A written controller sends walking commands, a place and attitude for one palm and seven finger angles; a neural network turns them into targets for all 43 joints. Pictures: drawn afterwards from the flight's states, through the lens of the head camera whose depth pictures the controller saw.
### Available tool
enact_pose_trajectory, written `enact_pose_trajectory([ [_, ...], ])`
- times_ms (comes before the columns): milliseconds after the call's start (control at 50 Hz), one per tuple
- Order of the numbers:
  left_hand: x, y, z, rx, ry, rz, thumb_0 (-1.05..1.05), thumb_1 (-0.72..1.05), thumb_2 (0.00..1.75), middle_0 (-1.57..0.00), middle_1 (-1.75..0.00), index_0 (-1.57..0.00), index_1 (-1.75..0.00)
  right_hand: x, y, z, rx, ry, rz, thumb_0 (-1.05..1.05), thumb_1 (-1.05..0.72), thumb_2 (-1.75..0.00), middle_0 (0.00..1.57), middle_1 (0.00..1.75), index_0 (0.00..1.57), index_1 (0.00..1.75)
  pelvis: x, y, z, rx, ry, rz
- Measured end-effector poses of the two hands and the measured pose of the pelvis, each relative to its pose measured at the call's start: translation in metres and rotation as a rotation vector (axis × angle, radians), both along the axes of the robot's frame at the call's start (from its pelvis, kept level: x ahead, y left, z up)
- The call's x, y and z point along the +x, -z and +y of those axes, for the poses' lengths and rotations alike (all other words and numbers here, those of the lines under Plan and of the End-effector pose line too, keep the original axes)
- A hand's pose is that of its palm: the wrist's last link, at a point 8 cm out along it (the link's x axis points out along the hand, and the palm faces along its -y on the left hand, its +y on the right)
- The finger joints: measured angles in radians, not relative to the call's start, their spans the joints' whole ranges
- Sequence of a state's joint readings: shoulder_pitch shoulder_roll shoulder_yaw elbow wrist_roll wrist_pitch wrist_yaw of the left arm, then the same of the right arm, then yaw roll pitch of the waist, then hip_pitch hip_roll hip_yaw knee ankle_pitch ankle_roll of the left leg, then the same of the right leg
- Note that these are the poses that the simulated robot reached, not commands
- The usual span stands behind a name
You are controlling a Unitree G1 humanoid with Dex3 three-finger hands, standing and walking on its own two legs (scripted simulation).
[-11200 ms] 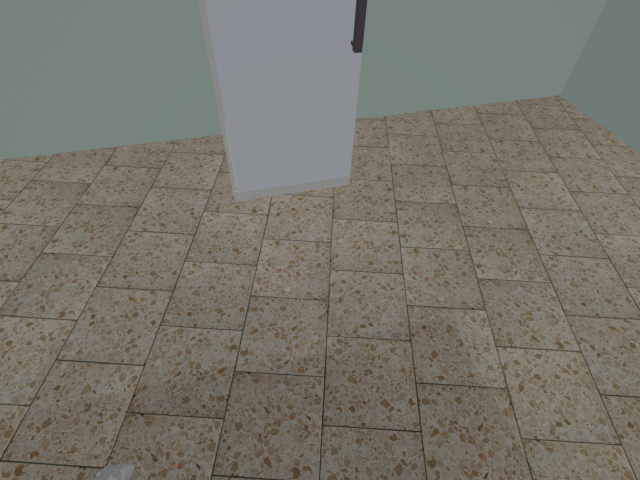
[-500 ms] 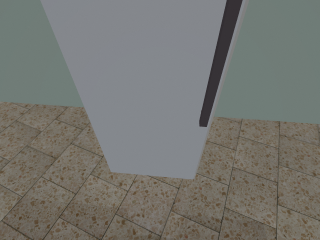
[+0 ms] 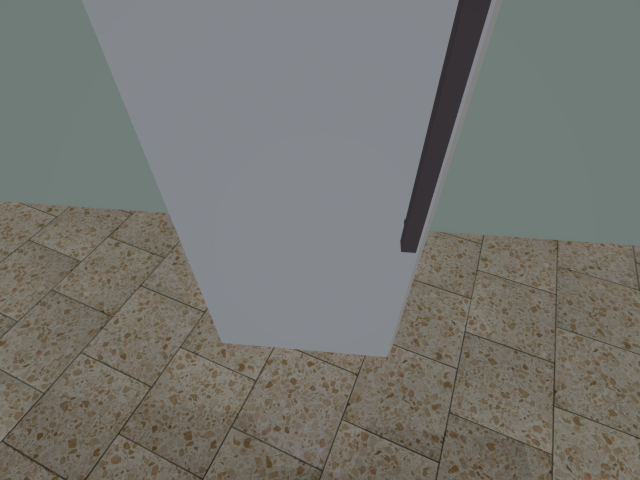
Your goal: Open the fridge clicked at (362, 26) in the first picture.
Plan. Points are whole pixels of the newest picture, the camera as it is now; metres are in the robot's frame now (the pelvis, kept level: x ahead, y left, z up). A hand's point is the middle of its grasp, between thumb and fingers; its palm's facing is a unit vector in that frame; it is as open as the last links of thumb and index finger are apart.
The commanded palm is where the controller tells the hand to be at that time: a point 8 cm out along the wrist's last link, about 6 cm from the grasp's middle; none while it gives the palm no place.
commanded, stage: look again from close up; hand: right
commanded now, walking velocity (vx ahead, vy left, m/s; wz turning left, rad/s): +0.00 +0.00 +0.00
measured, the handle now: (436, 126) +0.56 -0.14 +0.16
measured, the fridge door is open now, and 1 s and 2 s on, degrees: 0 0 0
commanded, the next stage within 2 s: shuffle to correct the standing spot in 0.08 s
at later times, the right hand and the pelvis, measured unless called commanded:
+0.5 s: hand out of the picture -0.03 -0.13 -0.19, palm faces +0.05 +0.99 -0.13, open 7.4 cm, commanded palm none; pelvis +0.03 +0.02 -0.01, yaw +1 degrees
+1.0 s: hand out of the picture +0.08 -0.15 -0.19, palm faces +0.06 +0.99 -0.13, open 7.4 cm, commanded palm none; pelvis +0.12 +0.00 -0.01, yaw +2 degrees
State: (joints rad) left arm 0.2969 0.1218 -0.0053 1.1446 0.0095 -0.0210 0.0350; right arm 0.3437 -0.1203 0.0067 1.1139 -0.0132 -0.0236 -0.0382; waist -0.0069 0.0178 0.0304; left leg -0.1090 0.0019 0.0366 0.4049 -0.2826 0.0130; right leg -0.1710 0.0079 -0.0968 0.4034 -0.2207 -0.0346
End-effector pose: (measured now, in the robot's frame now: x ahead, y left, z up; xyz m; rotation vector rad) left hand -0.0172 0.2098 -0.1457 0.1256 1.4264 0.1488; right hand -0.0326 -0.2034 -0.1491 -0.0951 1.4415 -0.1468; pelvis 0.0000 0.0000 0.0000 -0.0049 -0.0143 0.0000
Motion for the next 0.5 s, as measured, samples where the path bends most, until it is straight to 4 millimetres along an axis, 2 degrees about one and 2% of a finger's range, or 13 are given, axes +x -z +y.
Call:
enact_pose_trajectory([
  [300,-0.001,0.002,0.004,-0.003,-0.009,0.002,0.0,0.92,0.9,-0.2,-0.3,-0.2,-0.3,-0.003,0.003,0.008,0.009,0.005,0.004,0.0,-0.91,-0.9,0.2,0.3,0.2,0.3,0.001,0.002,0.006,0.0,-0.004,-0.003],
  [500,-0.003,0.011,0.006,-0.029,-0.058,0.049,0.0,0.91,0.9,-0.2,-0.3,-0.2,-0.3,0.001,0.008,0.021,0.024,0.016,0.059,0.0,-0.91,-0.9,0.2,0.3,0.2,0.3,0.026,0.01,0.016,-0.015,-0.013,0.02],
])
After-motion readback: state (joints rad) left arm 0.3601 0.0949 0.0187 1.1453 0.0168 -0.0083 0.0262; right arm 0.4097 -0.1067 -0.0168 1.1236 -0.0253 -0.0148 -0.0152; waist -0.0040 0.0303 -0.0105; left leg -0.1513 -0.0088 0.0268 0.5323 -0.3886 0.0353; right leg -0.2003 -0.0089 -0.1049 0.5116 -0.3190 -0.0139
